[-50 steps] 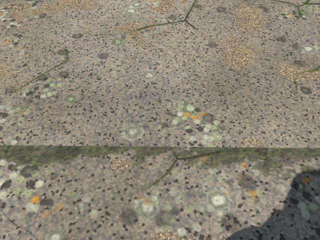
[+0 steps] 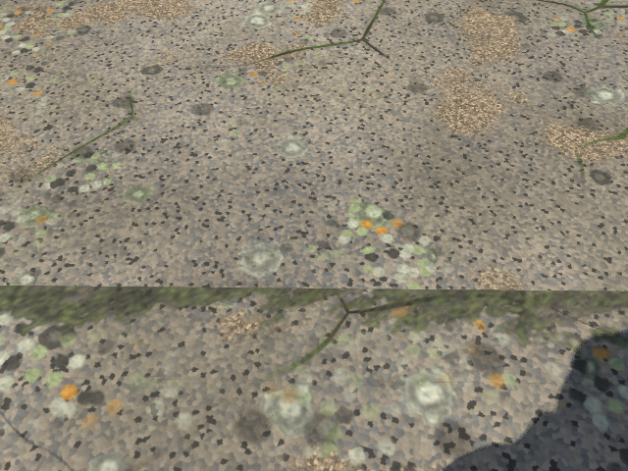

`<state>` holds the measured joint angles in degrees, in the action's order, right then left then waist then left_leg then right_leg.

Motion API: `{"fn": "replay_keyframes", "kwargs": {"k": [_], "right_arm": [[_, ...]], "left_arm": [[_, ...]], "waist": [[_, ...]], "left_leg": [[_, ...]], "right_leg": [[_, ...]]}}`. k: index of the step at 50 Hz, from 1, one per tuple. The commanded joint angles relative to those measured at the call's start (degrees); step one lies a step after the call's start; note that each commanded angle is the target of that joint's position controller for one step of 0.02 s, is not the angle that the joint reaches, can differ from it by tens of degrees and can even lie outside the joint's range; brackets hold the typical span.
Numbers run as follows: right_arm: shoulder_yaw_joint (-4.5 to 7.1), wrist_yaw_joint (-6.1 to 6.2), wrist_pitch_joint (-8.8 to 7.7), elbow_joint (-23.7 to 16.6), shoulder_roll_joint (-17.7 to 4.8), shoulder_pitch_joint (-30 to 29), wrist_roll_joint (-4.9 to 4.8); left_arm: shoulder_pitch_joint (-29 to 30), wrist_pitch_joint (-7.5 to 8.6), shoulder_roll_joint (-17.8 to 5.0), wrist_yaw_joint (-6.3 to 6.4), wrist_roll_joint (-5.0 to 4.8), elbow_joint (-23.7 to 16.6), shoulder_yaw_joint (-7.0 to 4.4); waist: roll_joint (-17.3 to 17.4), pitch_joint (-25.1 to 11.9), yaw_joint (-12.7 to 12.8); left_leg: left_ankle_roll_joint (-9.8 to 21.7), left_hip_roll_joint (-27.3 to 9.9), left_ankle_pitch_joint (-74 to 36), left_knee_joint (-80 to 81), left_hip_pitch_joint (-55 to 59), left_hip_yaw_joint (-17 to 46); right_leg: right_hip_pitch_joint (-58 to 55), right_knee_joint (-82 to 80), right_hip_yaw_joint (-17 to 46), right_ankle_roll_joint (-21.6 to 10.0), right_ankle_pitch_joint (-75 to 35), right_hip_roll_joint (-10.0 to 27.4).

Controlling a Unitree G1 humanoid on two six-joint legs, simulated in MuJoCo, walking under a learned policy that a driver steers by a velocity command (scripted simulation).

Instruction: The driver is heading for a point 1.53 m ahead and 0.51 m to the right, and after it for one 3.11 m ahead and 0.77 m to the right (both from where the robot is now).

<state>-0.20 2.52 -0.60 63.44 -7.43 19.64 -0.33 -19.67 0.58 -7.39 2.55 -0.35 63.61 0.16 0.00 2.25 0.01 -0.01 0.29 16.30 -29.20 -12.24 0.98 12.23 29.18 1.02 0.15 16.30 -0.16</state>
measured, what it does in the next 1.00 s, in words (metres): walks ahead: left foot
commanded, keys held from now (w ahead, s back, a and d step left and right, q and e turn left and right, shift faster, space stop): no key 0.10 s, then w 0.90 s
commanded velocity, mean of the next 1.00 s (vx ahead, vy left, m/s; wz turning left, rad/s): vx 0.33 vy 0.00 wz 0.00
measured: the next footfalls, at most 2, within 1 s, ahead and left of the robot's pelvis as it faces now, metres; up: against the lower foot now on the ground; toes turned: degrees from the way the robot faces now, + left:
left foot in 0.88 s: +0.48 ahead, +0.09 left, +0.00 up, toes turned +2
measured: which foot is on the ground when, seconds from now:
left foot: down 0.00-0.46, up 0.48-0.86, down 0.88-1.00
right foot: down 0.00-0.88, up 0.90-1.00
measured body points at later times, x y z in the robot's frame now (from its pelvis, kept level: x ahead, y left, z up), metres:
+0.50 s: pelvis +0.09 -0.03 -0.01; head +0.09 -0.04 +0.44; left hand +0.07 +0.20 -0.15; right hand +0.04 -0.26 -0.17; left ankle +0.00 +0.11 -0.69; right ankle +0.03 -0.11 -0.74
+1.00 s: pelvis +0.37 +0.00 -0.01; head +0.38 +0.00 +0.44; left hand +0.34 +0.23 -0.16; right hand +0.48 -0.23 -0.14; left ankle +0.44 +0.08 -0.74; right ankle +0.18 -0.12 -0.62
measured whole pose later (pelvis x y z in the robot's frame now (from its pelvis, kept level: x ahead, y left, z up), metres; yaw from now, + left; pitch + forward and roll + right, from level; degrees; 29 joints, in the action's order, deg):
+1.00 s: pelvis +0.37 +0.00 -0.01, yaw -2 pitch +2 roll +1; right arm 1.2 -0.8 -6.0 54.1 -10.7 8.5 3.0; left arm -25.2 5.6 -10.7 -3.4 4.4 58.3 -0.2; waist -1.0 -1.1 0.2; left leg 4.7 2.5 9.0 -29.5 -22.6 -5.4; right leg 15.9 71.1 3.4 -4.7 23.6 0.2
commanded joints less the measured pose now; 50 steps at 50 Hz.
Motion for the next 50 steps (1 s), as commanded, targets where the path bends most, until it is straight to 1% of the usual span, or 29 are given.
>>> {"fn": "replay_keyframes", "kwargs": {"k": [1, 5, 7, 10, 14, 17, 19, 20, 21, 22, 23, 24, 25, 27, 28, 30, 34, 35, 36, 38, 42, 43, 44, 45, 46, 47, 48, 49, 50], "right_arm": [[0.62, 0.11, -0.18, -0.3, -4.1, 5.3, 0.00], [0.65, 0.11, -0.21, -0.4, -4.0, 5.4, -0.01], [0.90, 0.31, -0.03, 0.3, -4.2, 6.8, -0.37], [1.48, 0.44, -0.94, -1.1, -5.4, 6.1, -1.06], [1.98, -0.49, -3.68, -1.5, -5.9, 8.9, -1.65], [3.14, -1.21, -4.81, -1.0, -9.9, 14.1, -2.03], [3.49, -1.41, -5.13, -2.1, -11.5, 12.6, -1.77], [3.42, -1.48, -5.10, -3.2, -11.3, 9.8, -1.88], [3.30, -1.59, -4.85, -4.7, -11.0, 5.6, -1.98], [3.04, -1.74, -4.79, -7.6, -10.5, -2.0, -2.00], [2.06, -1.91, -5.90, -10.6, -6.7, -5.6, -2.03], [1.65, -1.99, -7.15, -11.1, -5.8, -3.4, -1.75], [1.98, -2.52, -7.70, -11.0, -7.8, -3.4, -2.08], [2.32, -3.18, -7.90, -11.1, -7.8, -3.6, -2.08], [3.08, -3.18, -7.70, -11.4, -8.8, -4.6, -1.47], [2.99, -3.90, -6.78, -12.2, -6.7, -5.9, -1.40], [1.16, -4.19, -6.02, -18.1, -3.8, -19.6, -0.84], [-0.72, -6.15, -4.03, -18.8, 1.0, -21.6, 6.06], [0.11, -6.86, -3.00, -18.8, -2.0, -21.3, 6.00], [0.91, -7.11, -2.13, -19.4, -6.4, -23.8, 4.89], [1.92, -6.28, -1.63, -20.3, -9.2, -25.6, 2.80], [2.67, -5.58, -1.72, -18.7, -10.5, -21.4, 2.15], [3.49, -4.70, -2.17, -14.7, -12.5, -9.7, 1.24], [3.28, -4.22, -2.72, -11.5, -13.2, 3.8, 0.72], [3.33, -3.60, -3.08, -5.9, -13.2, 19.4, 2.78], [4.03, -3.22, -4.88, -3.0, -13.8, 20.7, 5.13], [4.50, -2.95, -6.03, -5.4, -14.7, 7.9, 4.47], [3.14, -2.50, -6.02, -6.6, -9.3, 0.8, 3.53], [1.78, -2.25, -6.11, -7.0, -4.3, -2.4, 2.60]], "left_arm": [[-5.3, 0.18, -4.0, 0.11, 0.00, -0.3, -0.61], [-5.5, 0.21, -4.0, 0.11, -0.01, -0.3, -0.64], [-6.9, 0.04, -4.2, 0.31, -0.38, 0.3, -0.88], [-6.0, 0.97, -5.1, 0.44, -1.03, -1.1, -1.39], [-5.5, 3.91, -4.2, -0.62, -1.47, -2.6, -1.41], [-1.6, 5.85, -1.9, -1.73, -1.71, -5.3, -0.77], [-0.7, 6.99, -1.8, -2.24, -1.72, -6.6, -0.55], [-2.6, 7.43, -2.3, -2.56, -1.77, -6.2, -0.70], [-7.8, 7.61, -2.9, -2.78, -1.88, -4.4, -1.12], [-17.8, 7.52, -5.0, -2.74, -1.68, -0.9, -2.26], [-29.0, 7.24, -14.4, -2.74, -1.46, 2.2, -5.15], [-28.3, 7.24, -14.5, -3.20, -0.35, 1.0, -4.69], [-21.2, 7.29, -9.7, -3.00, 0.25, -1.0, -3.24], [-13.9, 6.49, -7.9, -3.33, -0.04, -3.4, -2.10], [-13.3, 5.80, -6.5, -3.42, -0.12, -3.3, -1.46], [-14.9, 4.49, -4.7, -3.04, 0.37, -2.7, -0.61], [-12.5, 4.62, -8.4, -1.48, 0.68, -4.6, -0.62], [-18.0, 6.99, -2.9, -3.77, 6.46, -1.7, 1.77], [-17.5, 7.62, -4.7, -4.89, 5.87, -1.4, 1.20], [-16.7, 7.52, -7.9, -5.94, 4.65, -1.5, 0.63], [-16.0, 5.46, -13.1, -5.74, 5.92, -1.6, -1.17], [-15.0, 5.10, -14.9, -5.77, 5.94, -2.2, -2.00], [-15.5, 5.24, -14.0, -5.97, 6.87, -2.5, -2.02], [-26.9, 5.71, -6.8, -6.33, 8.08, -2.4, 0.17], [-21.6, 6.00, -3.6, -7.87, 6.43, -4.2, 1.37], [-7.4, 6.27, -7.1, -7.82, 3.01, -8.6, -0.80], [-1.1, 6.67, -8.5, -6.52, 2.56, -10.4, -1.62], [0.0, 6.38, -8.1, -5.04, 4.17, -11.1, -1.63], [1.2, 5.73, -5.2, -4.41, 5.43, -12.1, -0.92]], "waist": [[0.1, 3.0, 0.0], [0.1, 3.0, 0.0], [0.1, 1.8, 0.0], [0.3, 8.4, -0.1], [1.9, 8.2, -1.0], [9.2, 7.2, -2.8], [10.4, 8.2, -1.3], [9.7, 7.7, 0.6], [8.5, 6.4, 4.0], [4.0, 4.5, 9.4], [-14.9, 1.1, 12.6], [-19.2, -0.6, 9.9], [-9.2, 3.5, 6.1], [-1.6, 4.9, 2.7], [-1.5, 4.6, 2.0], [-3.8, 3.8, 1.7], [-3.1, 7.7, 2.8], [-8.6, 0.0, 2.9], [-7.5, 3.7, 2.1], [-5.0, 3.3, 1.6], [-6.2, 0.0, -1.5], [-5.6, -2.5, -3.8], [-4.0, -8.1, -6.9], [5.1, -24.4, -6.4], [10.7, -29.3, -12.5], [4.5, -14.0, -13.5], [2.4, -2.0, -8.9], [1.5, -2.4, -5.5], [0.2, -3.1, -2.8]], "left_leg": [[1.2, -0.3, -6.9, 5.3, -1.8, 0.1], [1.2, -0.3, -6.8, 5.3, -1.9, 0.1], [2.2, 1.4, 8.4, 4.5, -2.0, -1.2], [5.4, -0.8, 26.4, 4.8, -8.7, 2.4], [8.4, -4.4, 24.8, 5.5, -6.3, 8.5], [14.0, -12.8, 27.2, 13.9, 1.1, 23.6], [16.5, -17.8, 19.1, 14.8, 0.9, 30.8], [15.3, -17.1, 12.2, 12.5, 0.0, 27.6], [12.7, -14.4, 6.2, 8.8, -4.8, 21.7], [8.9, -8.8, -3.1, -0.2, -16.2, 12.6], [3.2, 1.9, -7.5, -25.5, -29.3, -2.2], [3.1, 3.6, 9.9, -37.8, -38.6, 1.4], [4.6, -0.4, 9.1, -46.0, -42.1, 4.9], [5.5, -3.8, 0.6, -46.6, -44.0, 3.2], [5.7, -5.3, -2.0, -44.2, -43.3, 1.7], [4.8, -5.7, -5.0, -41.4, -40.0, -1.4], [2.5, -3.6, -16.5, -18.1, -29.4, -5.5], [3.8, -4.8, -21.8, -13.4, -24.8, -3.6], [4.1, -3.5, -20.4, -12.5, -27.5, -3.8], [5.5, -2.5, -18.5, -8.5, -28.4, -3.9], [7.0, 2.0, -15.0, -5.0, -16.0, -7.3], [7.5, 3.5, -15.2, -3.8, -7.1, -8.7], [9.5, 2.1, -20.6, -7.2, 11.1, -6.2], [20.9, -10.5, -25.4, -8.3, 44.4, 11.1], [28.3, -23.0, -22.5, 3.2, 52.7, 34.7], [21.2, -20.2, -12.4, 9.0, 36.5, 33.8], [18.5, -19.4, -7.8, 12.6, 17.3, 27.2], [18.5, -17.6, -9.9, 15.4, 7.7, 21.5], [17.8, -16.0, -13.1, 17.3, 2.0, 16.1]], "right_leg": [[1.8, -5.2, 0.0, -1.2, -6.9, 0.1], [1.8, -5.2, 0.0, -1.2, -6.8, 0.2], [2.0, -4.2, -1.4, -2.2, 8.1, -1.6], [8.9, -3.9, 1.6, -5.2, 25.6, 0.3], [12.0, 0.1, 3.1, -6.6, 20.7, 1.2], [18.1, 11.5, -2.1, -6.1, 10.8, -1.8], [18.9, 13.5, -2.2, -7.3, 8.8, -1.0], [15.8, 9.8, -2.2, -7.7, 8.9, -0.7], [6.4, 3.2, -2.0, -7.9, 7.1, -0.9], [-10.4, -4.4, 2.5, -8.9, 4.1, 0.2], [-25.1, -13.7, 22.8, -13.5, 0.3, 11.5], [-27.8, -17.6, 40.5, -17.4, -5.9, 21.0], [-24.8, -16.1, 35.8, -16.8, -10.1, 21.6], [-22.4, -16.8, 21.1, -13.6, -20.0, 17.0], [-21.9, -17.1, 15.4, -11.2, -24.5, 14.7], [-18.7, -18.3, 8.9, -9.3, -28.7, 11.2], [-5.0, -23.5, 3.2, -9.2, -27.9, 7.8], [-7.3, -24.0, 3.4, -13.5, -29.8, 8.2], [-9.9, -24.2, 4.5, -15.0, -35.0, 10.8], [-15.1, -23.1, 4.3, -14.4, -39.5, 12.9], [-18.4, -16.1, 0.8, -11.4, -62.4, 13.7], [-16.2, -9.4, -1.2, -9.4, -69.8, 12.1], [-7.0, 2.8, -1.8, -6.4, -66.4, 9.4], [14.3, 22.0, -0.6, -2.4, -43.5, 3.0], [26.5, 46.3, 1.3, -0.8, 13.9, -6.5], [32.7, 56.0, 7.9, -3.7, 11.7, -2.7], [32.5, 54.4, 7.6, -5.2, 7.6, 2.6], [25.6, 49.7, 7.3, -6.5, 6.2, 5.2], [21.3, 47.2, 6.5, -7.2, 5.4, 7.0]]}}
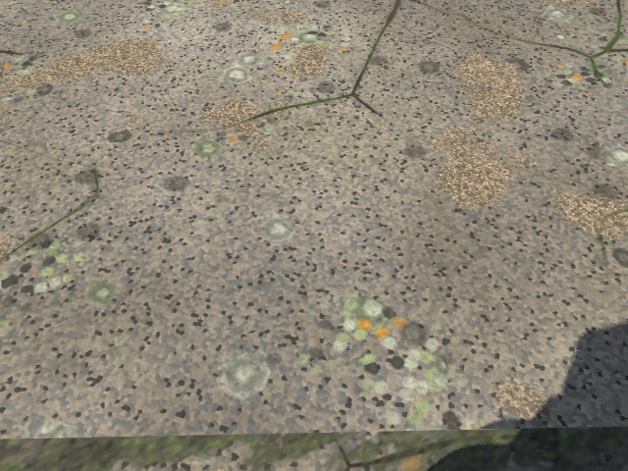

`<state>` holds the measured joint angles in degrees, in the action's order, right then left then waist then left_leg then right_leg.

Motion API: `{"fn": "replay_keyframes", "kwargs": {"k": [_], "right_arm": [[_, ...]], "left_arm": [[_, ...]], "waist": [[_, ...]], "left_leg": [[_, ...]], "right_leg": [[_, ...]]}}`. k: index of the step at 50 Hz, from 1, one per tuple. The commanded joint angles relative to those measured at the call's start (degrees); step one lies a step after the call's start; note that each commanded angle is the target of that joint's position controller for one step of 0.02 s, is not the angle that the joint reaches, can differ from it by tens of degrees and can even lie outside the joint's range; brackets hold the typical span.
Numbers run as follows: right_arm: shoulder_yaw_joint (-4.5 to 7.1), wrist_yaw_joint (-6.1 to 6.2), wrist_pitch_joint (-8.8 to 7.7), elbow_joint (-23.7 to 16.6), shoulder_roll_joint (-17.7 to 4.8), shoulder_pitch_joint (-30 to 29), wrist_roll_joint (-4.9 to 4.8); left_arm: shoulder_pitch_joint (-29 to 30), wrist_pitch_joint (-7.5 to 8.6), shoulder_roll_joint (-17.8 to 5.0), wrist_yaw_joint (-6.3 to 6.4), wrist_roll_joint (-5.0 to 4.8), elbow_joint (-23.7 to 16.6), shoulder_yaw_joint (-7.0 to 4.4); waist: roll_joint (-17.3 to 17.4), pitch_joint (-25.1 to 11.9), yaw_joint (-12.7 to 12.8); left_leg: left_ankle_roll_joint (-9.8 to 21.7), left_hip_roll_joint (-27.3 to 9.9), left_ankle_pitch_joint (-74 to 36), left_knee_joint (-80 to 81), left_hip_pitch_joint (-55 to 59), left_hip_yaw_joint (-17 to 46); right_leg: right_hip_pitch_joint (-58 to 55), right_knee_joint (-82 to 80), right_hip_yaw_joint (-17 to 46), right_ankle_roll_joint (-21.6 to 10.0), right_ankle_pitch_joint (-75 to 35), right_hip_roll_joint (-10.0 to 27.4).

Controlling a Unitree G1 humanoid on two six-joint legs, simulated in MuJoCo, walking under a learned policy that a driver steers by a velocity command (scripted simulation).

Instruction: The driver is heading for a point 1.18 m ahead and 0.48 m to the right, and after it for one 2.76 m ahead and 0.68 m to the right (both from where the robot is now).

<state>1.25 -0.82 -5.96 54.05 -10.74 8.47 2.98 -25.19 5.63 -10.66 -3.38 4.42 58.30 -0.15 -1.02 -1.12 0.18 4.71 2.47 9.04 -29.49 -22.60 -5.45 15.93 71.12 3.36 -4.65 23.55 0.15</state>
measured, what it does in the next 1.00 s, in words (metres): walks ahead, turning right: right foot, then left foot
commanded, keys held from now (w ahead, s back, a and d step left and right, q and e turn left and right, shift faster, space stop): w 0.10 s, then w+e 0.16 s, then e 0.72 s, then w+e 0.02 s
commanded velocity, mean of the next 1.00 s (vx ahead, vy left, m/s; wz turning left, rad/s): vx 0.24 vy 0.00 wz -0.40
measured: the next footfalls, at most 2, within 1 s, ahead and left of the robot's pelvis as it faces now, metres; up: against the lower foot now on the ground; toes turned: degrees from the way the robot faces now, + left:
right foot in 0.40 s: +0.40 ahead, -0.17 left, +0.00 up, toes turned -9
left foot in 0.92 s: +0.42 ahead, +0.06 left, +0.00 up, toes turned -23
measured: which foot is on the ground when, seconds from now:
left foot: down 0.00-0.44, up 0.46-0.90, down 0.92-1.00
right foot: up 0.00-0.38, down 0.40-0.92, up 0.94-1.00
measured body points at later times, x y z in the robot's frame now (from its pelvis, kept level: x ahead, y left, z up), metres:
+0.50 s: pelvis +0.26 -0.06 +0.00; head +0.28 -0.07 +0.45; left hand +0.46 +0.16 -0.11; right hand +0.23 -0.29 -0.15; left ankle +0.11 +0.09 -0.66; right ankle +0.36 -0.16 -0.73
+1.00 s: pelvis +0.35 -0.02 +0.02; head +0.37 -0.02 +0.47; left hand +0.58 +0.16 -0.08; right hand +0.32 -0.31 -0.09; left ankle +0.38 +0.07 -0.73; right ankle +0.34 -0.15 -0.69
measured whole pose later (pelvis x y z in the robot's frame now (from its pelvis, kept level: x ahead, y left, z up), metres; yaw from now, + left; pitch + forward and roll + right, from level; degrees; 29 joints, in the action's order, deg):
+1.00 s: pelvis +0.35 -0.02 +0.02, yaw -25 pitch +3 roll -1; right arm 1.7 3.0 -5.4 44.9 -15.9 14.7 2.4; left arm -13.2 4.7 -14.9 -1.5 3.1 40.5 -3.0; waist -0.3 -1.5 -0.7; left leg 3.9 0.7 9.6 -18.9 -12.6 -2.3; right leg 28.6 43.2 9.6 0.9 23.4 -5.9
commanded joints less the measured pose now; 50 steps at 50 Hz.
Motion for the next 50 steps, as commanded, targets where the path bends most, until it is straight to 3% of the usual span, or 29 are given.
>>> {"fn": "replay_keyframes", "kwargs": {"k": [1, 2, 3, 6, 7, 11, 13, 17, 19, 20, 21, 22, 23, 24, 25, 26, 27, 28, 30, 32, 36, 40, 43, 45, 46, 47, 48, 49, 50], "right_arm": [[-0.22, 1.15, -0.85, 2.3, 1.4, 7.7, -0.80], [0.02, 1.02, -1.36, 2.2, 0.8, 7.5, -0.99], [0.57, 0.89, -2.01, 1.9, -0.7, 7.5, -1.07], [0.27, -0.20, -2.82, 1.5, -1.6, 9.1, 1.26], [0.05, -0.57, -2.86, 1.9, -1.6, 10.5, 1.30], [-0.45, -0.84, -3.12, 5.9, -3.4, 20.9, 0.71], [-0.48, -0.61, -2.60, 7.4, -4.1, 24.1, 0.93], [0.20, 0.40, -1.28, 6.8, -5.9, 21.3, 0.22], [1.42, 1.43, -0.74, 5.5, -8.5, 18.7, -0.56], [1.67, 1.78, -0.74, 5.0, -8.4, 19.1, -0.97], [1.17, 1.76, -0.83, 3.8, -6.4, 20.2, -1.40], [-0.77, 2.07, -1.43, 1.0, -0.5, 26.5, -0.32], [-0.19, 0.97, -0.92, -1.4, -3.5, 17.9, -0.89], [0.25, 0.12, -0.15, -5.1, -4.4, 8.4, -1.27], [1.04, 1.10, 0.18, -5.1, -6.3, 6.8, -0.75], [1.65, 2.39, 0.35, -3.8, -7.4, 12.0, 0.45], [1.24, 3.12, 0.31, -3.5, -4.8, 13.6, 1.36], [0.77, 3.58, 0.24, -4.3, -2.3, 13.0, 1.51], [0.55, 3.20, 1.13, -4.9, -2.0, 13.0, -0.27], [0.87, 2.77, 1.92, -4.8, -4.3, 13.4, -1.04], [1.12, 2.91, 3.51, -7.1, -6.7, 8.1, 0.32], [0.69, 4.19, 3.34, -9.2, -7.8, 3.4, -0.89], [0.82, 4.29, 2.59, -9.4, -8.8, 5.9, -1.86], [1.29, 3.70, 1.80, -9.6, -9.7, 9.6, -3.24], [1.59, 4.03, 0.99, -10.0, -11.1, 11.7, -3.25], [2.81, 5.07, -0.29, -12.1, -16.9, 12.6, -2.14], [3.59, 4.60, -0.98, -12.9, -18.3, 9.3, 1.88], [3.77, 4.23, -1.16, -14.3, -16.4, 5.8, 0.87], [2.94, 3.39, -1.58, -16.1, -13.1, 0.6, -1.01]], "left_arm": [[4.9, -0.28, 0.3, 1.65, 1.13, -6.9, -0.30], [3.1, -0.99, 1.2, 1.61, 0.86, -6.6, -0.43], [2.6, -1.32, 1.3, 1.30, 0.42, -6.4, -0.38], [6.0, -1.66, 0.5, 0.51, -0.15, -6.7, -0.09], [9.2, -1.89, 0.4, 0.25, -0.12, -7.6, 0.05], [17.5, -3.03, -1.8, -0.21, -0.80, -9.8, -0.48], [20.9, -3.02, -2.1, -0.12, -1.44, -10.6, -0.85], [25.7, -2.11, -3.4, -0.86, -1.94, -11.8, -2.33], [23.5, -0.87, -5.2, -0.55, -2.52, -11.4, -3.67], [21.6, 0.03, -6.8, 0.13, -3.09, -11.0, -4.50], [16.9, 0.96, -10.5, 1.22, -3.72, -10.3, -5.70], [5.0, 0.82, -14.1, 2.09, -3.20, -9.4, -6.26], [-5.8, 0.69, -13.6, 2.71, -2.17, -6.1, -6.23], [-4.2, 2.05, -15.8, 3.62, -1.11, -4.6, -7.73], [3.4, 2.37, -14.7, 4.23, -2.33, -6.2, -8.14], [9.5, 2.01, -11.3, 4.48, -2.72, -7.8, -7.01], [11.8, 2.12, -8.9, 4.42, -3.26, -8.7, -6.19], [12.1, 1.89, -8.5, 3.91, -3.35, -9.6, -5.87], [12.7, 2.37, -9.9, 2.82, -2.98, -11.1, -6.32], [14.5, 3.07, -12.3, 1.98, -2.82, -13.3, -6.88], [11.7, 3.45, -12.8, 1.76, -3.05, -15.7, -6.74], [9.9, 2.85, -12.9, 2.02, -3.56, -18.6, -6.62], [12.1, 1.83, -13.5, 1.92, -3.18, -20.6, -6.36], [13.2, 0.73, -12.7, 1.32, -2.80, -20.6, -5.39], [10.2, 0.10, -9.0, 1.02, -2.55, -19.8, -3.93], [8.7, -0.12, -2.9, 0.92, -2.69, -23.4, -2.08], [10.0, 0.07, -7.3, 1.60, -0.71, -23.6, -3.30], [10.3, -0.64, -12.1, 2.44, -0.42, -21.6, -4.61], [8.4, -1.13, -14.1, 3.24, -0.31, -20.5, -5.63]], "waist": [[1.2, 1.3, -0.3], [2.3, 2.8, 1.7], [3.4, 3.9, 1.7], [2.6, 4.3, 1.2], [2.8, 3.9, 0.4], [4.1, 3.4, -2.2], [4.2, 3.7, -3.4], [4.2, 3.1, -2.3], [4.3, 2.0, -0.2], [3.3, -0.1, 0.8], [0.1, -7.6, 1.3], [-10.9, -23.2, 2.5], [-8.4, -27.3, 7.5], [-3.5, -17.0, 8.5], [-2.1, -8.3, 5.7], [-1.6, -6.6, 1.1], [-2.3, -1.9, -1.1], [-2.3, -1.8, -2.4], [-2.1, -4.2, -3.0], [-2.0, -3.6, -3.4], [-3.3, -3.1, -0.9], [-5.0, -4.6, 2.7], [-4.2, -5.4, 1.2], [-2.9, -5.8, -1.7], [-0.5, -8.5, -2.4], [11.1, -10.5, -1.1], [8.2, -1.9, -1.3], [2.9, -2.6, -1.0], [4.6, -3.1, 1.5]], "left_leg": [[12.4, -17.1, -4.8, 19.9, 7.0, 20.2], [11.9, -15.8, -0.9, 22.2, 3.9, 18.5], [11.7, -14.3, 2.4, 23.9, 2.4, 16.5], [11.3, -12.5, -3.9, 24.7, -1.2, 10.3], [11.1, -12.4, -7.4, 24.5, -1.2, 8.5], [11.2, -16.6, -22.8, 22.0, 16.3, 7.0], [10.3, -17.8, -25.6, 21.0, 25.3, 5.6], [5.7, -16.2, -37.5, 16.1, 28.5, -0.2], [4.3, -16.0, -43.1, 10.5, 28.9, -2.2], [2.1, -14.1, -46.1, 5.6, 27.0, -3.5], [-1.4, -10.7, -38.8, -2.4, 21.8, -5.2], [-7.6, -4.2, -10.8, -20.3, 2.9, -4.1], [-8.6, 1.5, 29.0, -37.2, -7.8, 1.4], [-5.8, -2.6, 29.7, -42.5, -14.8, 9.0], [-5.2, -6.7, 29.6, -43.4, -14.6, 10.2], [-5.0, -8.7, 28.6, -40.1, -9.6, 9.9], [-5.2, -9.3, 25.3, -36.6, -5.7, 8.9], [-5.6, -8.6, 22.8, -35.5, -2.4, 8.0], [-6.3, -6.3, 17.1, -36.9, -1.0, 6.8], [-7.8, -5.3, 12.0, -35.2, 0.2, 5.4], [-9.8, -5.9, 9.9, -24.5, -1.0, 6.4], [-8.3, -4.8, 11.2, -12.7, -4.3, 8.3], [-5.6, -2.5, 8.6, -1.8, 2.7, 6.9], [-2.1, -2.5, -2.1, 9.9, 14.4, 5.8], [3.3, -8.4, -10.0, 12.4, 22.7, 9.9], [20.3, -24.6, -30.4, 15.2, 32.9, 29.1], [24.7, -33.4, -31.0, 19.9, 28.3, 35.2], [19.2, -28.8, -25.6, 20.6, 25.1, 26.9], [13.1, -22.1, -14.1, 20.7, 21.1, 19.6]], "right_leg": [[14.1, 2.7, 3.5, -2.3, -0.6, 7.5], [13.3, -0.7, 2.6, -1.8, 2.2, 7.5], [14.4, -3.8, 1.1, -1.5, 0.8, 7.3], [14.3, -16.9, -2.4, -1.2, -16.9, 8.0], [13.1, -21.4, -3.3, -1.1, -21.4, 7.9], [21.1, -31.1, -1.9, 0.3, -27.7, 7.2], [25.2, -34.3, -1.5, 0.3, -27.5, 6.7], [18.3, -39.9, -3.5, -0.2, -23.7, 4.2], [12.2, -42.9, -5.3, -1.5, -23.8, 1.7], [5.5, -44.8, -5.9, -3.4, -31.0, 0.1], [-7.8, -41.8, -2.6, -8.2, -48.3, 1.9], [-35.7, -42.5, 18.2, -22.9, -54.4, 16.2], [-42.4, -49.9, 32.4, -25.1, -54.4, 22.6], [-34.6, -52.1, 27.7, -18.7, -46.4, 20.1], [-22.4, -53.2, 20.8, -16.0, -43.2, 17.2], [-13.7, -55.4, 17.5, -15.9, -41.3, 14.9], [-4.4, -57.6, 14.9, -14.8, -40.4, 12.9], [0.1, -59.2, 14.2, -15.0, -40.7, 12.0], [1.9, -59.9, 11.9, -14.1, -38.7, 10.1], [6.9, -59.5, 9.3, -12.6, -35.6, 7.9], [4.9, -58.6, 15.6, -12.2, -22.4, 8.9], [-4.2, -56.4, 24.5, -13.5, -17.8, 12.6], [-2.5, -54.5, 25.9, -12.4, -18.5, 11.3], [3.2, -52.5, 26.1, -10.6, -17.3, 8.3], [6.6, -47.8, 24.0, -6.9, -8.6, 5.0], [20.1, -34.7, 11.9, 1.0, 6.9, -6.6], [31.1, -24.6, 9.1, 6.0, 12.4, -5.4], [27.4, -16.2, 6.8, 7.8, 7.8, -1.0], [23.6, -12.5, 5.4, 8.6, 2.3, -0.8]]}}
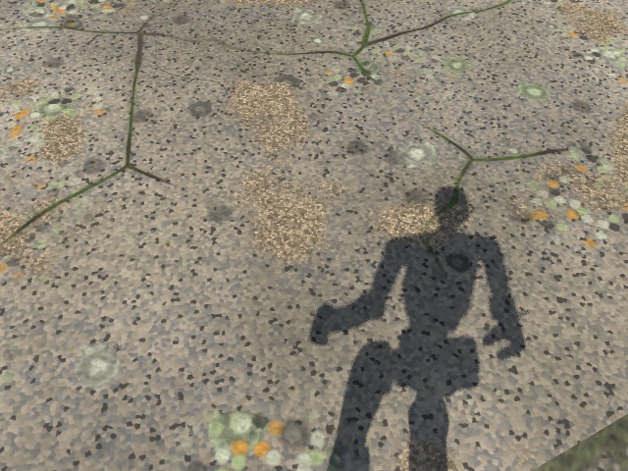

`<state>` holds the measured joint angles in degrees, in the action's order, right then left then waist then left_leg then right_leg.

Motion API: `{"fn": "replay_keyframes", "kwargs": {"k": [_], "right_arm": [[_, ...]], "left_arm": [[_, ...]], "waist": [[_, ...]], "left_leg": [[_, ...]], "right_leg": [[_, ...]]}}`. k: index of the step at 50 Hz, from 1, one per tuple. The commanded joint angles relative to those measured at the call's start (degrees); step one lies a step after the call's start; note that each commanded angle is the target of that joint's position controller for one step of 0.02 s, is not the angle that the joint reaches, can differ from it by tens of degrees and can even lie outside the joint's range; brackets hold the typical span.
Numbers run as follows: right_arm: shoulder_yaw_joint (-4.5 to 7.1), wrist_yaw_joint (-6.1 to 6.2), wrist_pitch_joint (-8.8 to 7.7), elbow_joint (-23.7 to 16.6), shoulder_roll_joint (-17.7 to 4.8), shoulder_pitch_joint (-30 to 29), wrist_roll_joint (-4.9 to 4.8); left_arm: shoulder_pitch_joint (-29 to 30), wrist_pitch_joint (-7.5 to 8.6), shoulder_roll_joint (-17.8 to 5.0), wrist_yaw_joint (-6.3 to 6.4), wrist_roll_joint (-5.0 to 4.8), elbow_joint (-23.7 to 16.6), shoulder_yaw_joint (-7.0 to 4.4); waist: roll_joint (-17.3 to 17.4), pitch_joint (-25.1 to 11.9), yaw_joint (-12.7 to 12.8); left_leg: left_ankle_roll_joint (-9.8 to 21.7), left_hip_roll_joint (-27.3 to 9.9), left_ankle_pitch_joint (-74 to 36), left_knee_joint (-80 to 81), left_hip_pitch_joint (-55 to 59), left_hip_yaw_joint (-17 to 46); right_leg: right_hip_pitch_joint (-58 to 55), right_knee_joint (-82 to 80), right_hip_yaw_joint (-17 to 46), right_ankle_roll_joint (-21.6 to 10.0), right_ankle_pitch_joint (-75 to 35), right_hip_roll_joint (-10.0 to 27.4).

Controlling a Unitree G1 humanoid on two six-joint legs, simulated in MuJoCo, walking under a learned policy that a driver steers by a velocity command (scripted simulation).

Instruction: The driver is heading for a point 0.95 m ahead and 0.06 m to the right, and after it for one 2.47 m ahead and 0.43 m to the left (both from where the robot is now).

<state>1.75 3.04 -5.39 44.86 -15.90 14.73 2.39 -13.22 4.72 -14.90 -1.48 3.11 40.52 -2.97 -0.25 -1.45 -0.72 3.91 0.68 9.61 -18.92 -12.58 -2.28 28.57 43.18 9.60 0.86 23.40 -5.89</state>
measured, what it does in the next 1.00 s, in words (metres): walks ahead: right foot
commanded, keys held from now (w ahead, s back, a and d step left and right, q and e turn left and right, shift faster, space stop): w+e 0.28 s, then w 0.52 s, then w+q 0.20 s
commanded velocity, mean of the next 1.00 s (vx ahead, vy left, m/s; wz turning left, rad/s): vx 0.40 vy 0.00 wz -0.26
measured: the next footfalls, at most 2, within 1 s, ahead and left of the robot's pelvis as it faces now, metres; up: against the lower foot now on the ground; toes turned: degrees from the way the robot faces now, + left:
right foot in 0.62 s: +0.22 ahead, -0.24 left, +0.00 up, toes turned -17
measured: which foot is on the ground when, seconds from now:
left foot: down 0.00-0.62, up 0.64-1.00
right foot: up 0.00-0.60, down 0.62-1.00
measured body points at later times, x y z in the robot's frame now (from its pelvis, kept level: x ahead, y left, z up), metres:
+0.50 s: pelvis +0.08 -0.04 +0.00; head +0.10 -0.03 +0.45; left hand +0.30 +0.12 -0.12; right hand -0.04 -0.26 -0.13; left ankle +0.00 +0.10 -0.75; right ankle +0.15 -0.21 -0.71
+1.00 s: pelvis +0.27 -0.19 -0.03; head +0.29 -0.19 +0.42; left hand +0.27 +0.04 -0.17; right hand +0.39 -0.44 -0.14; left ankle +0.51 -0.09 -0.72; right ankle +0.18 -0.23 -0.75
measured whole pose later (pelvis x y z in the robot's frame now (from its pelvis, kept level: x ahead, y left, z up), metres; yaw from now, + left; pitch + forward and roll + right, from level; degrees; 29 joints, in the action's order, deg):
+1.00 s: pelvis +0.27 -0.19 -0.03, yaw -13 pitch +0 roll -3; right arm -0.4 -4.1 -5.1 46.0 -12.3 7.3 4.3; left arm -29.6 7.3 -10.3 -0.9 5.9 52.9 0.5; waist 2.8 0.2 3.8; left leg 3.6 -4.0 -25.3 -38.7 -39.4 6.1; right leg 7.1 30.9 -5.7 -6.2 24.6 -7.6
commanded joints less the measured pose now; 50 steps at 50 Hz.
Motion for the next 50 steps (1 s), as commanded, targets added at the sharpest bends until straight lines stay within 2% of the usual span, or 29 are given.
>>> {"fn": "replay_keyframes", "kwargs": {"k": [1, 2, 5, 7, 10, 13, 16, 20, 26, 28, 29, 30, 31, 32, 33, 34, 35, 36, 37, 38, 40, 41, 42, 43, 44, 45, 46, 48, 50], "right_arm": [[1.54, -0.46, -2.68, -8.7, -5.5, -8.2, -1.67], [1.19, -0.07, -2.91, -9.1, -4.9, -7.2, -1.78], [1.68, 1.09, -3.28, -8.6, -6.5, -1.5, 0.08], [1.43, 0.31, -3.23, -6.9, -5.8, 3.4, 0.56], [1.49, -1.20, -3.40, -4.0, -5.7, 8.1, 0.67], [1.65, -2.18, -3.88, -1.8, -5.9, 9.0, 1.10], [1.33, -2.65, -4.23, 0.6, -4.7, 9.8, 1.52], [0.91, -3.52, -3.91, 3.6, -3.9, 10.6, 1.33], [1.17, -2.63, -2.18, 5.6, -5.8, 9.8, 0.91], [1.54, -2.23, -1.01, 5.9, -7.5, 8.2, 0.58], [1.64, -2.17, -0.37, 6.1, -8.5, 7.6, 0.65], [1.49, -2.37, -0.25, 6.3, -8.4, 7.4, 1.58], [0.76, -2.88, -0.63, 6.8, -5.3, 9.0, 3.46], [-2.45, -4.45, -1.45, 4.3, 5.6, 15.3, 4.44], [-2.27, -6.44, -2.88, 2.6, 3.4, 8.1, 2.18], [-1.08, -6.29, -3.68, 1.4, 0.7, 0.4, 0.33], [0.11, -4.85, -3.75, 2.5, -3.5, 0.1, 0.34], [0.73, -3.97, -3.36, 2.7, -4.8, 2.1, 1.67], [0.27, -3.61, -2.73, 2.1, -2.8, 0.9, 2.04], [-0.20, -3.72, -1.95, 1.9, -0.8, 1.2, 2.15], [-1.33, -5.35, -1.19, 1.6, 2.7, 1.7, 2.40], [1.43, -5.14, 2.08, 1.2, -2.3, 0.8, -2.28], [1.66, -4.48, 3.67, 0.3, -2.9, 0.4, -2.40], [-2.10, -6.13, 0.52, 0.2, 3.1, 0.7, 3.83], [-1.45, -6.53, -0.05, 1.0, 3.4, 0.6, 4.23], [-1.58, -7.14, -0.33, 0.2, 1.8, -2.7, 3.72], [-1.60, -7.63, -0.47, -0.3, 2.3, -5.0, 2.81], [-1.50, -7.65, -0.13, -0.9, 0.4, -6.8, 1.30], [-1.29, -6.82, -0.22, -2.5, -1.1, -11.5, 1.85]], "left_arm": [[-4.5, -0.53, -10.0, 1.46, 0.91, -1.8, -3.22], [-4.2, -0.65, -8.1, 1.07, 1.76, -1.8, -2.76], [-3.1, -0.84, -5.4, -0.90, -0.29, -1.8, -2.04], [-0.9, -0.58, -5.0, -1.38, -0.67, -2.2, -1.98], [2.4, -0.56, -4.0, -1.59, -0.51, -3.1, -1.49], [2.8, -0.84, -3.1, -1.76, -0.32, -3.2, -0.80], [2.5, -1.37, -1.7, -1.85, 0.01, -3.1, -0.16], [4.1, -2.19, -0.5, -2.22, 0.51, -3.5, 0.36], [7.8, -1.27, -0.4, -2.13, 0.70, -4.7, 0.28], [7.8, -0.27, -0.8, -2.11, 0.11, -4.7, -0.10], [6.8, 0.45, -1.2, -2.13, -0.43, -4.4, -0.41], [3.0, 1.36, -2.7, -1.91, -0.95, -3.4, -1.40], [-6.0, 2.22, -7.0, -0.81, -0.58, -0.5, -3.53], [-21.6, 2.27, -11.4, 0.44, 0.07, 3.4, -4.26], [-26.6, 2.71, -9.9, 0.30, 1.28, 4.4, -3.66], [-22.3, 3.53, -8.5, -0.05, 1.21, 5.2, -3.93], [-17.4, 3.47, -5.8, -0.49, -0.75, 5.1, -3.24], [-15.7, 2.90, -3.3, -0.56, -1.58, 4.4, -2.16], [-13.5, 2.46, -1.3, -0.64, -1.51, 4.2, -1.07], [-11.1, 2.20, 1.2, -0.54, -0.91, 3.5, 0.02], [-8.7, 2.35, 0.1, 0.33, 0.29, 2.9, 0.19], [-9.7, 1.92, -8.8, 0.80, -2.56, 5.1, -2.76], [-10.8, 2.07, -9.7, 0.78, -2.92, 6.1, -2.96], [-7.3, 4.94, 2.3, 1.41, 2.79, 4.7, 1.43], [-9.1, 5.13, 2.6, 1.76, 3.29, 5.5, 1.91], [-10.9, 4.29, 2.0, 1.75, 3.36, 6.7, 1.96], [-13.9, 3.32, 1.1, 0.96, 3.10, 8.2, 2.41], [-19.5, 2.70, -0.2, 0.22, 3.26, 10.7, 2.76], [-26.4, 3.07, 1.8, 0.78, 2.89, 14.1, 4.17]], "waist": [[6.1, -1.2, 2.4], [7.4, 0.3, 2.0], [5.1, 3.1, -1.3], [5.3, 4.2, -3.7], [6.2, 4.3, -5.5], [6.3, 4.0, -4.8], [5.9, 4.5, -4.3], [6.2, 6.2, -3.7], [6.9, 8.0, -3.4], [5.9, 8.0, -1.9], [5.8, 7.3, -0.4], [5.4, 4.7, 2.3], [0.7, -1.2, 5.1], [-13.5, -17.7, 5.8], [-7.6, -12.0, 10.4], [-5.3, 1.6, 9.5], [-5.3, 3.6, 6.9], [-4.7, 1.9, 4.3], [-3.5, 4.2, 2.2], [-3.5, 4.3, 0.0], [-3.4, 3.8, -0.8], [0.3, 3.8, -2.1], [-0.7, 3.6, -2.3], [-1.3, 2.0, -2.0], [-3.0, 2.4, -0.4], [-0.9, 2.4, 1.8], [-1.8, 3.3, 2.1], [-0.9, 5.7, 3.1], [0.6, 8.9, 5.8]], "left_leg": [[10.6, -16.9, -6.7, 10.8, 8.7, 12.4], [9.5, -15.6, -2.6, 11.6, 6.3, 10.2], [8.5, -15.5, 5.3, 13.3, 8.3, 7.1], [8.7, -16.2, 5.3, 13.6, 14.7, 5.9], [10.3, -18.4, 0.1, 13.2, 21.2, 4.6], [11.9, -20.4, -5.5, 13.2, 22.6, 2.7], [12.6, -21.1, -8.1, 14.0, 21.5, 0.5], [12.0, -20.6, -9.3, 14.9, 19.5, -2.6], [10.1, -22.1, -4.0, 14.1, 21.1, -3.6], [9.1, -21.9, -2.7, 11.2, 19.1, -5.3], [8.4, -21.0, -5.7, 7.8, 15.9, -6.6], [7.1, -18.9, -12.4, 0.9, 10.8, -8.4], [2.9, -14.1, -11.5, -12.4, 4.9, -11.7], [-1.6, -4.4, 19.7, -32.2, -15.5, -9.9], [0.2, 0.4, 24.6, -42.5, -28.9, 5.2], [1.8, -2.2, 18.3, -46.1, -36.1, 8.8], [1.7, -5.9, 15.5, -50.9, -32.6, 6.4], [1.9, -7.6, 14.1, -50.6, -28.8, 6.7], [1.7, -8.7, 13.3, -49.4, -26.0, 6.4], [1.4, -8.9, 9.7, -47.7, -22.7, 6.9], [0.9, -6.6, 2.5, -45.7, -20.3, 5.6], [-0.6, -4.2, -2.4, -42.1, -20.8, 4.4], [-1.2, -3.3, -3.9, -40.2, -20.3, 6.4], [0.6, -9.7, -17.5, -30.8, -25.3, 12.9], [1.1, -6.7, -27.1, -26.7, -23.3, 9.9], [0.6, -6.0, -35.8, -21.1, -24.3, 9.1], [0.4, -6.1, -40.4, -20.1, -22.8, 9.0], [-0.6, -6.1, -40.7, -20.8, -25.5, 9.8], [-0.5, -6.3, -36.3, -17.8, -35.7, 10.9]], "right_leg": [[10.4, 17.9, -1.2, 3.6, -3.7, 4.3], [10.1, 22.0, -2.8, 3.4, -7.8, 4.3], [13.8, 25.2, -4.1, 3.3, -13.7, 5.8], [18.4, 20.0, -3.3, 3.3, -17.4, 7.3], [21.5, 11.7, -4.1, 2.7, -19.7, 9.0], [20.5, 6.6, -5.5, 1.3, -20.0, 10.1], [18.1, 3.7, -6.2, 0.0, -20.3, 10.5], [13.0, -1.5, -8.2, -2.3, -18.7, 10.0], [7.9, -8.1, -9.4, -4.7, -11.1, 8.5], [1.5, -13.2, -11.9, -6.0, -13.6, 6.7], [-5.2, -16.2, -13.4, -7.1, -17.4, 4.9], [-15.5, -15.7, -13.7, -8.4, -19.0, 3.1], [-28.7, -13.1, -10.1, -10.2, -19.8, 4.0], [-57.9, -15.2, 13.1, -21.8, -19.5, 16.7], [-57.6, -25.6, 28.9, -22.1, -12.2, 22.7], [-46.4, -27.2, 21.9, -17.8, -9.4, 21.5], [-36.7, -27.2, 16.2, -17.0, -9.8, 21.0], [-31.0, -27.7, 13.8, -17.3, -11.3, 20.8], [-23.4, -28.2, 10.5, -16.7, -13.6, 20.6], [-17.7, -30.2, 9.0, -16.0, -15.6, 19.9], [-11.3, -31.8, 3.8, -15.7, -15.0, 16.1], [-13.8, -32.2, 2.9, -14.9, -39.0, 19.0], [-14.8, -30.6, 0.5, -14.4, -49.5, 19.6], [-16.0, -28.4, -3.2, -11.5, -25.9, 14.7], [-15.2, -26.4, -6.0, -12.9, -23.2, 13.1], [-14.7, -23.3, -6.3, -12.6, -18.6, 12.7], [-12.5, -22.2, -5.8, -13.0, -19.1, 13.7], [-13.7, -20.2, -3.7, -13.9, -18.5, 16.4], [-23.6, -17.4, -1.2, -12.9, -18.9, 18.5]]}}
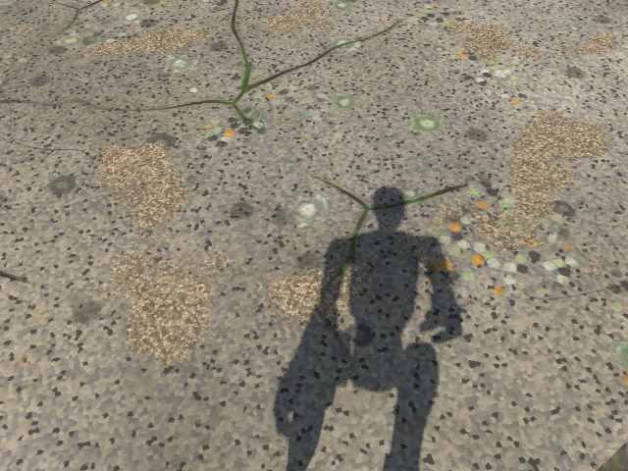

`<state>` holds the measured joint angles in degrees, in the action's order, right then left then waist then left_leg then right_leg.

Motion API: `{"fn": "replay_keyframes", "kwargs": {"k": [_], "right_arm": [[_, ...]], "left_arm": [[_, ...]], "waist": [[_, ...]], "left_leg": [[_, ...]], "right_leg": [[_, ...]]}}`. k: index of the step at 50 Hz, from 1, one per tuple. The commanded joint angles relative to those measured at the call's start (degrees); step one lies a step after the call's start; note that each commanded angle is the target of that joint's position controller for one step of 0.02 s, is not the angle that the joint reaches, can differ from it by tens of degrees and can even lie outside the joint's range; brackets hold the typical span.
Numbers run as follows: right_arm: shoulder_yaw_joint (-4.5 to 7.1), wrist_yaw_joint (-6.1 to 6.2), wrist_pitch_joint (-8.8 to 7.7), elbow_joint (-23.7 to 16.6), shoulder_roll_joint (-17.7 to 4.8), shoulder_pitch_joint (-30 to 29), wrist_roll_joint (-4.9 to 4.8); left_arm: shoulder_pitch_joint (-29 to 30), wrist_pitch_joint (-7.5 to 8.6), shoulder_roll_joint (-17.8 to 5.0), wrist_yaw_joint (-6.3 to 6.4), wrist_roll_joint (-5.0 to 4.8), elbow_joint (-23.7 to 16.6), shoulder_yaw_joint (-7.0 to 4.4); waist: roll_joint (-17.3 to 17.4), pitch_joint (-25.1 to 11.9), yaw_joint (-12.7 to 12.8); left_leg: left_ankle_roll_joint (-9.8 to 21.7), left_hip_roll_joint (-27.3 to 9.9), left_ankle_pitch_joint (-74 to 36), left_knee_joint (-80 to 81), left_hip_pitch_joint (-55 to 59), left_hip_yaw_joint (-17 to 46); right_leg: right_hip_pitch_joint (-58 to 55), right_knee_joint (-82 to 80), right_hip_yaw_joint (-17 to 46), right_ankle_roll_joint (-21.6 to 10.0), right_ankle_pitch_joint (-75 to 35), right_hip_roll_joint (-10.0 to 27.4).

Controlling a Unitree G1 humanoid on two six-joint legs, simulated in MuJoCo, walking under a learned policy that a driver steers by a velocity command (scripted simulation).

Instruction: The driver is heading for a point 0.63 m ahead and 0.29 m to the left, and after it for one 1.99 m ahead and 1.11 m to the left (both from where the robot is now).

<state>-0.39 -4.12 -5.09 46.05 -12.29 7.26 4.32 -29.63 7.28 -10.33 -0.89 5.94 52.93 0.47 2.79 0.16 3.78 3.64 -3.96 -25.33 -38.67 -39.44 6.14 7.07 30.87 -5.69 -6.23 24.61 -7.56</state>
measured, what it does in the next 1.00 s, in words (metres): goes down, turning left: left foot 0.19 m lower, then right foot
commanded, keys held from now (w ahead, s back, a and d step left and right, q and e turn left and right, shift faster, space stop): w+q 1.00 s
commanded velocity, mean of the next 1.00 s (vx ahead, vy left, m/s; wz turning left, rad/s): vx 0.50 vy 0.00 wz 0.53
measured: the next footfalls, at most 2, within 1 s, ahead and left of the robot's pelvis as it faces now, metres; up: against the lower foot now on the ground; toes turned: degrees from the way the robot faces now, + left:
left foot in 0.30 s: +0.35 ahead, +0.16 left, -0.19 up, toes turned +13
right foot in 0.66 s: +0.68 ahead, -0.05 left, -0.19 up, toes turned +27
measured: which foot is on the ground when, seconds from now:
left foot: up 0.00-0.28, down 0.30-0.66, up 0.68-1.00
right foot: down 0.00-0.30, up 0.32-0.64, down 0.66-1.00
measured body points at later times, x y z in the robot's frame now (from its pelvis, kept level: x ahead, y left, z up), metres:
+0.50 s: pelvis +0.34 +0.05 -0.17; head +0.38 +0.03 +0.27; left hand +0.38 +0.33 -0.27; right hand +0.45 -0.17 -0.34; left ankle +0.31 +0.15 -0.91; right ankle +0.43 -0.10 -0.75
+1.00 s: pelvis +0.62 +0.05 -0.16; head +0.64 +0.05 +0.29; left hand +0.48 +0.28 -0.29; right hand +0.90 -0.08 -0.27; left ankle +0.62 +0.25 -0.83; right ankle +0.65 -0.06 -0.91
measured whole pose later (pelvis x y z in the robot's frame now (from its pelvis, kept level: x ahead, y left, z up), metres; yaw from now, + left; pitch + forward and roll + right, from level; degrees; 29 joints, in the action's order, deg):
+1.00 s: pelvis +0.62 +0.05 -0.16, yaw +36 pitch +3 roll -1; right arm 6.2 0.4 0.5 41.2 -15.6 11.1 -0.7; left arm -20.7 5.5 -12.4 1.6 0.2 51.2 -4.6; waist 2.2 -1.2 3.2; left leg 1.5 -2.0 4.4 -56.1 -42.3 5.1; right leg 7.6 19.2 -8.8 0.0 13.9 2.2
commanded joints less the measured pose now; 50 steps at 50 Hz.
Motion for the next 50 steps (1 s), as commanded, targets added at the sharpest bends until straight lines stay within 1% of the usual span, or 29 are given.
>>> {"fn": "replay_keyframes", "kwargs": {"k": [1, 6, 9, 10, 11, 13, 14, 15, 16, 17, 18, 19, 20, 21, 22, 23, 24, 25, 26, 29, 32, 33, 34, 35, 36, 38, 41, 45, 50], "right_arm": [[0.63, 0.64, -0.33, -4.2, -4.0, -4.8, 0.17], [0.41, 0.35, 0.73, -8.1, -2.8, -11.5, 0.39], [0.63, -0.58, 0.95, -9.5, -4.5, -13.7, 0.40], [0.48, -2.50, 1.28, -9.1, -1.0, -14.7, -9.64], [0.35, -3.45, 1.44, -8.5, -0.8, -12.9, -9.72], [0.64, -3.84, 2.05, -6.2, 0.8, -6.8, -8.41], [2.39, -3.03, 1.86, -3.2, -2.9, -0.8, -7.17], [3.40, -1.97, 2.12, 1.1, -3.7, 11.7, -5.84], [4.88, 0.20, 3.47, 6.4, -8.8, 27.0, -5.25], [5.00, 1.70, 1.98, 6.9, -13.3, 29.4, -3.75], [5.63, 2.45, 2.66, 5.6, -12.6, 30.1, -3.81], [5.17, 3.42, 3.51, 5.4, -10.9, 26.1, -4.32], [6.01, 4.44, 4.07, 4.9, -14.2, 20.5, -4.85], [6.73, 5.21, 4.29, 3.9, -16.5, 16.3, -4.75], [5.49, 5.60, 3.27, 2.5, -12.6, 10.9, -4.78], [4.15, 4.68, 1.85, 0.9, -9.5, 4.8, -4.44], [4.39, 5.18, 0.74, -3.1, -11.7, -4.4, -5.54], [5.35, 5.55, -0.03, -4.5, -13.0, -5.7, -5.07], [5.37, 5.82, -0.23, -3.7, -11.6, -0.5, -4.82], [5.72, 6.00, 0.21, -1.0, -11.6, 4.7, -7.13], [5.78, 5.69, 1.90, -0.1, -7.6, 10.1, -6.03], [4.80, 5.29, 2.28, -0.2, -3.9, 12.3, -5.62], [3.49, 4.69, 1.72, -0.5, 1.9, 23.5, -6.00], [3.69, 4.44, 1.32, -2.4, -1.5, 21.9, -7.21], [5.04, 4.70, 1.75, -2.7, -6.0, 17.1, -7.35], [5.81, 5.39, 3.18, -5.0, -7.6, 9.0, -5.85], [6.87, 4.80, 4.34, -5.3, -7.2, 10.5, -5.72], [6.75, 5.09, 4.97, -7.3, -5.5, 6.2, -4.79], [6.60, 3.87, 4.72, -9.7, -4.3, -0.5, -5.02]], "left_arm": [[-12.6, 0.63, -2.6, 0.65, 0.25, 3.4, 1.26], [-14.4, 0.78, -1.2, 1.48, -0.46, 5.1, 3.27], [-16.5, 0.81, -2.1, 2.67, -2.46, 6.5, 3.26], [-8.7, -1.57, -6.3, 5.04, -8.37, 5.9, 0.25], [-10.6, -2.87, -6.7, 5.94, -8.21, 5.6, 0.46], [-10.1, -4.09, -6.0, 5.84, -7.34, 6.5, -0.02], [-9.9, -3.59, -3.7, 4.92, -7.02, 6.1, 0.32], [-5.5, -3.20, -3.8, 3.93, -7.43, 5.7, 0.17], [-0.4, -1.87, -4.1, 2.63, -6.48, 4.1, -0.64], [-8.1, 0.01, -4.2, 0.94, -8.52, 0.9, 0.44], [0.1, 2.07, -10.3, 0.58, -9.04, -4.6, -0.92], [4.5, 2.46, -10.7, 0.78, -8.77, -7.5, -1.57], [4.0, 2.43, -6.2, 1.28, -8.42, -10.1, -0.54], [3.9, 1.43, -4.4, 1.96, -8.51, -10.5, -0.45], [8.6, 0.26, -4.0, 2.78, -8.15, -11.6, -0.61], [11.3, -0.80, -5.6, 3.29, -8.20, -12.1, -1.08], [13.6, -1.20, -6.8, 4.26, -7.04, -14.9, -1.71], [10.8, -0.60, -7.1, 4.43, -4.44, -12.8, -2.60], [12.5, 0.03, -7.6, 3.98, -4.43, -11.4, -3.66], [18.4, -0.84, -7.6, 3.20, -7.87, -14.7, -4.06], [17.3, -1.79, -11.4, 2.60, -6.85, -14.7, -5.99], [10.2, -1.43, -13.1, 2.18, -6.31, -13.4, -6.81], [5.4, -1.33, -18.1, 1.78, -5.11, -12.6, -7.87], [0.1, -1.21, -18.9, 0.68, -5.09, -11.0, -8.25], [3.1, -0.97, -15.6, 0.28, -5.45, -11.7, -7.23], [13.7, -1.82, -11.9, 0.24, -4.95, -12.1, -6.03], [18.7, -1.40, -9.5, 1.00, -4.85, -11.0, -5.64], [14.1, -0.44, -10.0, 2.07, -5.69, -7.6, -6.48], [12.2, -1.01, -11.1, 3.09, -6.07, -5.0, -7.24]], "waist": [[-2.7, 7.8, 2.4], [-2.4, 10.4, 3.4], [-2.2, 12.5, 4.0], [-1.8, 16.6, 4.5], [0.8, 12.9, 4.1], [-4.1, 7.3, 2.4], [0.2, 2.4, 0.1], [1.3, -0.2, -7.9], [11.9, -2.9, -15.3], [15.0, -22.3, -12.1], [6.0, -30.2, -17.2], [-3.1, -27.2, -14.1], [-8.0, -25.1, -8.6], [-11.0, -19.3, -4.3], [-9.2, -9.0, -1.6], [-10.0, 1.1, 1.5], [-7.6, 10.0, 5.0], [-7.8, 6.0, 5.0], [-6.9, 0.9, 1.7], [3.7, -0.9, -0.2], [3.4, -0.6, -0.1], [0.6, -4.0, 2.5], [-19.6, -11.4, -1.4], [-28.8, -15.5, 0.5], [-19.5, -9.3, 1.3], [-11.5, -1.7, -1.0], [-12.6, -2.3, -4.8], [-7.4, -2.7, -3.5], [-7.7, -0.1, -1.4]], "left_leg": [[-0.2, -1.8, -1.6, 3.3, -12.1, 3.5], [-0.2, -2.0, -1.7, 2.8, -6.0, -1.5], [-0.1, -2.8, 1.8, 7.1, -1.5, -4.3], [0.4, 3.3, 1.0, 7.4, -1.8, -2.7], [0.3, 4.9, 0.3, 9.7, 0.6, -6.0], [0.7, 0.5, -1.6, 14.5, 12.6, -4.8], [0.8, 5.0, -2.7, 15.4, 20.6, -11.4], [3.6, 4.7, -9.2, 22.9, 39.1, -11.8], [10.6, -4.0, -29.7, 21.5, 60.4, -4.0], [22.4, -17.9, -44.5, -5.7, 92.8, 12.7], [26.8, -19.0, -34.4, -0.8, 95.6, 18.3], [24.3, -16.8, -17.5, 4.8, 86.7, 17.1], [24.6, -18.4, 2.4, 8.7, 76.3, 22.6], [24.6, -21.8, 22.8, 15.5, 59.1, 30.7], [22.0, -24.3, 26.2, 19.7, 42.4, 33.1], [17.6, -20.0, 32.7, 23.9, 24.4, 27.7], [12.0, -8.6, 33.8, 29.9, -0.9, 15.1], [9.0, 1.7, 33.4, 26.6, -11.6, 5.5], [8.9, 4.1, 33.9, 24.1, -11.6, 2.7], [8.2, -0.5, 38.2, 23.0, 7.7, 8.5], [4.6, -0.3, 46.3, 11.4, 17.9, 13.0], [2.2, 3.4, 49.5, -1.2, 14.8, 9.7], [-0.9, 10.3, 59.2, -24.4, 1.3, 2.6], [-1.0, 9.6, 60.6, -39.5, -9.4, 3.4], [-0.8, 7.2, 54.9, -46.5, -13.8, 4.9], [-0.2, 2.7, 44.2, -42.5, -11.0, 1.7], [-1.1, 0.6, 38.5, -35.5, -3.1, 1.0], [-1.8, 0.2, 33.5, -26.2, -6.7, 2.3], [-2.2, 0.3, 26.0, -12.3, -6.9, -0.7]], "right_leg": [[-5.9, -3.0, 14.8, -5.7, -19.0, 20.5], [-1.9, 0.7, 11.4, -2.0, -21.0, 18.0], [-2.6, 2.1, 8.2, 2.2, -22.7, 15.3], [3.7, 12.0, 6.9, 2.2, -28.9, 16.1], [0.0, 16.4, 4.2, 3.3, -37.2, 15.3], [1.3, 28.0, 5.6, 1.8, -36.5, 17.5], [0.7, 36.6, 4.2, 2.5, -44.5, 15.0], [12.9, 54.4, 1.6, 4.5, -42.1, 13.1], [32.8, 87.3, -4.5, 8.3, 11.2, 4.5], [56.0, 98.3, 8.8, 9.8, 24.7, 7.0], [63.6, 95.9, 11.9, 11.3, 23.4, 9.3], [63.6, 87.7, 11.3, 10.2, 19.9, 11.9], [64.3, 86.9, 11.4, 9.5, 17.4, 13.3], [62.2, 81.8, 10.8, 10.3, 13.0, 14.2], [62.6, 80.5, 15.0, 10.1, 12.8, 16.5], [58.7, 67.2, 14.4, 9.8, 6.1, 18.8], [39.6, 40.4, 13.1, 10.7, -2.9, 18.7], [17.7, 25.1, 9.8, 10.7, -19.5, 15.0], [7.1, 19.7, 6.6, 12.1, -34.7, 11.2], [9.4, 5.2, 11.3, 12.7, -36.3, 11.3], [9.8, 3.6, 9.3, 9.8, -19.2, 10.4], [1.2, 4.5, 11.4, 7.5, -18.0, 13.5], [-14.2, -0.4, 32.0, 0.3, -11.3, 26.9], [-17.8, -12.4, 56.4, -4.4, 7.8, 33.5], [-13.2, -14.6, 53.7, -3.1, 17.1, 31.6], [1.5, -14.1, 34.3, -0.9, 3.6, 26.5], [7.4, -16.7, 21.4, -0.6, -9.3, 22.8], [0.4, -19.0, 14.0, -2.6, -21.0, 25.1], [-4.7, -20.5, 5.0, -1.5, -23.5, 24.8]]}}
Over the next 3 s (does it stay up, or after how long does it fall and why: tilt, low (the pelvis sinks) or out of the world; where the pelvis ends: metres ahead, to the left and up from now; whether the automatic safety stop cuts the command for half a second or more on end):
stays up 1.38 0.87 -0.17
